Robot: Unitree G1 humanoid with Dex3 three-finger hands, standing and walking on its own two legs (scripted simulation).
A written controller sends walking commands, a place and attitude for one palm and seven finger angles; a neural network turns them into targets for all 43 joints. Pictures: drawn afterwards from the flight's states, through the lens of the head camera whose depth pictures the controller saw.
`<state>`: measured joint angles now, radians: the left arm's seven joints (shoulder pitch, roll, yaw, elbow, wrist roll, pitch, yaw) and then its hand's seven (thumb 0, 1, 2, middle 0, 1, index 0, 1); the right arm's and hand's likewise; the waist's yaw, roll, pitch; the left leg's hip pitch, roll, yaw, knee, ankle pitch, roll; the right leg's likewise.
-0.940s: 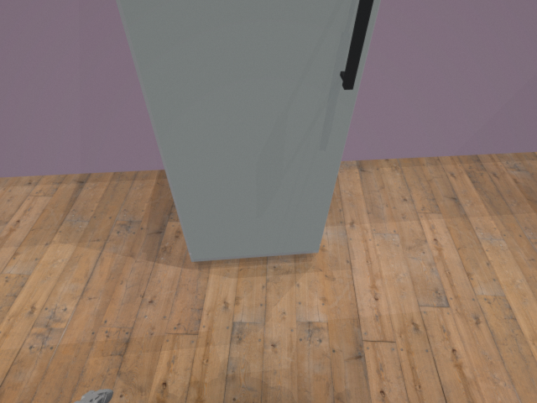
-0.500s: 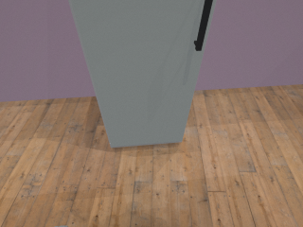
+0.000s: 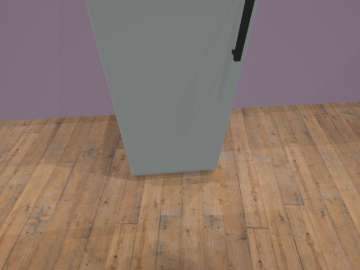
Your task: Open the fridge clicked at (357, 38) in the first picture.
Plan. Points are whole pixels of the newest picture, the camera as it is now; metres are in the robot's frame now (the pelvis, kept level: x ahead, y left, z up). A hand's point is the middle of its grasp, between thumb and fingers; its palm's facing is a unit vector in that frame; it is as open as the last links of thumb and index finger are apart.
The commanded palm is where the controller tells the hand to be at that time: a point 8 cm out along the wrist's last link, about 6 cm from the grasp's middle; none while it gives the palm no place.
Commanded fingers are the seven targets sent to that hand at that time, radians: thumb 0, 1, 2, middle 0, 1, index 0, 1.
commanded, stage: look at it before walking up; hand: right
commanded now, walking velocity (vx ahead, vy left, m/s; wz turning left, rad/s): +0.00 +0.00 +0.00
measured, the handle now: (243, 18) +0.80 -0.15 +0.22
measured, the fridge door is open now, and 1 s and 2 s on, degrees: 0 0 0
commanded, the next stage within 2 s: turn to face it in 0.50 s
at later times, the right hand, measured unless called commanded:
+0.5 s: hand out of the picture +0.06 -0.24 -0.16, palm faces -0.01 +0.95 -0.31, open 7.4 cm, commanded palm none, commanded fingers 0.00 -0.90 -0.90 0.20 0.30 0.20 0.30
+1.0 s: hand out of the picture +0.05 -0.20 -0.18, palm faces -0.07 +0.97 -0.24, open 7.4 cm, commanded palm none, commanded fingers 0.00 -0.90 -0.90 0.20 0.30 0.20 0.30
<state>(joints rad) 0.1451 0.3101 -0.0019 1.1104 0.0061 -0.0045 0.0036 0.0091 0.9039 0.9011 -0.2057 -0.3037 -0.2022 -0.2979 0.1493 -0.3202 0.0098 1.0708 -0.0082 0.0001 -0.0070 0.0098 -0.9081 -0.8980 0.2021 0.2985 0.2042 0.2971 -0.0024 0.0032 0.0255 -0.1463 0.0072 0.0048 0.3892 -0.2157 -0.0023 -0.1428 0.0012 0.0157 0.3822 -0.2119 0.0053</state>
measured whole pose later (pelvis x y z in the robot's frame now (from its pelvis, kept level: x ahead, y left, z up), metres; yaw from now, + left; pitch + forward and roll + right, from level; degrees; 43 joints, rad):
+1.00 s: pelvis +0.00 +0.00 -0.01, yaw +4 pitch -1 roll +0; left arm 0.20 0.21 0.01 1.07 0.01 0.01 0.02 0.01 0.91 0.90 -0.20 -0.30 -0.20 -0.30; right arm 0.23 -0.23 -0.01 1.03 -0.01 0.04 -0.01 0.01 -0.91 -0.90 0.20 0.30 0.20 0.30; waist -0.01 0.01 0.04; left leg -0.23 -0.03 -0.06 0.50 -0.25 0.00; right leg -0.20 -0.03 -0.05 0.49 -0.28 0.01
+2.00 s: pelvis +0.28 -0.05 -0.01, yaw +6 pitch -1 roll +2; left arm 0.24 0.16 0.05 1.04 0.01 0.01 0.04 0.02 0.94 0.90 -0.20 -0.30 -0.20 -0.30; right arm 0.25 -0.17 -0.05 1.02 -0.03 -0.01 -0.04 -0.01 -0.94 -0.90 0.20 0.30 0.20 0.30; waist 0.00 -0.02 0.04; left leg -0.25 0.00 0.15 0.51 -0.24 0.04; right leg -0.45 -0.09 -0.03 0.77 -0.31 0.03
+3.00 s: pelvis +0.23 -0.07 +0.00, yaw +6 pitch -1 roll +0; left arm 0.31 0.10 0.01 1.14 0.01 -0.01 0.05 0.02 0.92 0.90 -0.20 -0.30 -0.20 -0.30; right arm 0.31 -0.13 -0.01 1.15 -0.01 0.01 -0.03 0.01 -0.91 -0.90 0.20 0.30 0.20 0.30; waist -0.02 0.02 0.03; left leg -0.16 0.07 0.05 0.44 -0.27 -0.05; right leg -0.17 -0.02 -0.08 0.45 -0.27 -0.01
